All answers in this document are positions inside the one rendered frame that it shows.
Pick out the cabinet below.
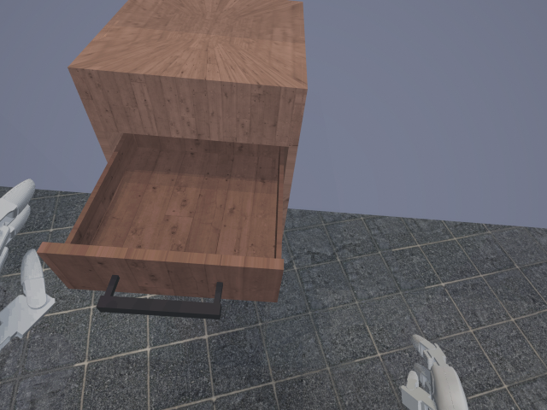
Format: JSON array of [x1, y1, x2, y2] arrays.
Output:
[[68, 0, 308, 238]]

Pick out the handle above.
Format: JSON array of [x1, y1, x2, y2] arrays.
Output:
[[96, 275, 223, 319]]

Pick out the drawer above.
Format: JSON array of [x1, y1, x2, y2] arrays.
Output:
[[37, 133, 285, 302]]

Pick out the left robot hand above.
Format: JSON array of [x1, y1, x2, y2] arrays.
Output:
[[0, 179, 55, 353]]

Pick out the right robot hand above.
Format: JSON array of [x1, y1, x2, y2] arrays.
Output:
[[401, 334, 468, 410]]

